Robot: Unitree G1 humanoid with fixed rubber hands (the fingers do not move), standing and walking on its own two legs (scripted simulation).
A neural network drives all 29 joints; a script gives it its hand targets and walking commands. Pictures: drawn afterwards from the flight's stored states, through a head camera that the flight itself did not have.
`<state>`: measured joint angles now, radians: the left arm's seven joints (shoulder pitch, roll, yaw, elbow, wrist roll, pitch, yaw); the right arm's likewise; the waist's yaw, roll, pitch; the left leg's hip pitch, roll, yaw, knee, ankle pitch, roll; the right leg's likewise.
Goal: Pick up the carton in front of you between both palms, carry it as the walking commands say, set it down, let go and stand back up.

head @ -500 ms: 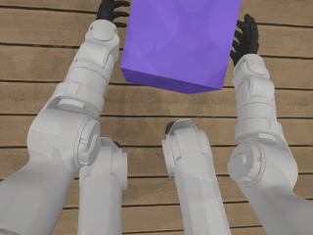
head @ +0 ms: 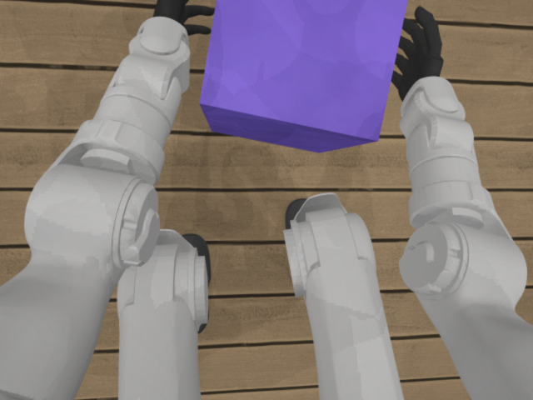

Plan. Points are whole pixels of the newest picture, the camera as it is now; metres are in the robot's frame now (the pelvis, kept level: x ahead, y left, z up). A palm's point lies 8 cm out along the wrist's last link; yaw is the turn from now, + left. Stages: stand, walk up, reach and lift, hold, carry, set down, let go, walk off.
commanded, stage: set down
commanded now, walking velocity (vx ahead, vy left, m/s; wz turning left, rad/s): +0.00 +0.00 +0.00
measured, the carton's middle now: (288, 68) +0.50 -0.13 -0.25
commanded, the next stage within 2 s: let go in 1.50 s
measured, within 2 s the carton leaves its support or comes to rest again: rests again in 0.22 s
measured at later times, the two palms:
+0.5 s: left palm (164, 35) +0.55 +0.03 -0.20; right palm (448, 86) +0.44 -0.34 -0.19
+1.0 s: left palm out of the picture +0.57 +0.02 -0.02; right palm out of the picture +0.43 -0.34 -0.02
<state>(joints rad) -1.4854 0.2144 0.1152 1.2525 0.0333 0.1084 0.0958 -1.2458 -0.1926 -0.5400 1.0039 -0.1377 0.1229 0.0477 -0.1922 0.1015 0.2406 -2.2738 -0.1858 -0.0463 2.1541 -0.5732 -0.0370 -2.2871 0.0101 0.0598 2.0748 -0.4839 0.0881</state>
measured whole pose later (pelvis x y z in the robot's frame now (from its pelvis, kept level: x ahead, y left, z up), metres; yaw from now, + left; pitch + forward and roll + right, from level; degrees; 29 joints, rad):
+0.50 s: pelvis +0.00 -0.01 -0.01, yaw -2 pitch +39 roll -1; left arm -1.38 0.34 -0.11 1.01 -0.16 0.07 0.12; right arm -1.23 -0.37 -0.34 1.11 0.22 -0.05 -0.03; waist -0.17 0.02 0.34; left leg -2.25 -0.11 -0.05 2.19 -0.61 -0.05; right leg -2.31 -0.02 0.00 2.10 -0.47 0.02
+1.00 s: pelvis +0.01 -0.02 +0.09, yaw -3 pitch +45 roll +2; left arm -1.25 0.28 0.12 0.98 -0.01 0.17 0.10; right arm -1.02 -0.25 -0.35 0.81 0.11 0.11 -0.04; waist -0.18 0.06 0.00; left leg -2.05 -0.08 -0.03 1.85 -0.58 -0.04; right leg -2.14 0.03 0.04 1.78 -0.42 0.02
